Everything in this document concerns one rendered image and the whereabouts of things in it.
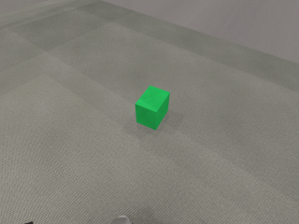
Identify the carton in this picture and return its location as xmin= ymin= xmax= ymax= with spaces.
xmin=135 ymin=86 xmax=170 ymax=131

